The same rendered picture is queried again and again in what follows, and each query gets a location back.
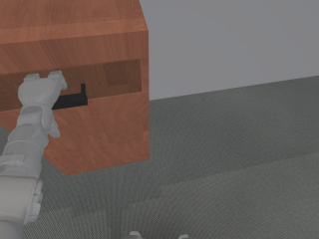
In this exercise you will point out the left robot shin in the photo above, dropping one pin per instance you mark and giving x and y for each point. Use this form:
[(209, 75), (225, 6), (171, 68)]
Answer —
[(135, 233)]

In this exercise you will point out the cabinet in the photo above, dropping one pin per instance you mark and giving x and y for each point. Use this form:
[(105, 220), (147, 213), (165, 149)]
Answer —
[(48, 34)]

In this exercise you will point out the handle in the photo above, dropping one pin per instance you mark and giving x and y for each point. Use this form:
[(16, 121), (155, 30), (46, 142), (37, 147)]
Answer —
[(72, 100)]

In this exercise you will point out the drawer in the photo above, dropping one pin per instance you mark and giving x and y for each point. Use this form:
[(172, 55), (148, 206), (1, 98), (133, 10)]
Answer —
[(101, 80)]

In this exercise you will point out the robot left upper arm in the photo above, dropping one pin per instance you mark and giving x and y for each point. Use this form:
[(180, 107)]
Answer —
[(20, 203)]

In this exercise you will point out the left robot hand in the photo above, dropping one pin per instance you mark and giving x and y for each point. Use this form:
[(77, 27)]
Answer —
[(44, 91)]

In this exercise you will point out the left robot forearm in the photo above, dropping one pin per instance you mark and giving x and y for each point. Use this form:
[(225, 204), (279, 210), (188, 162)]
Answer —
[(24, 149)]

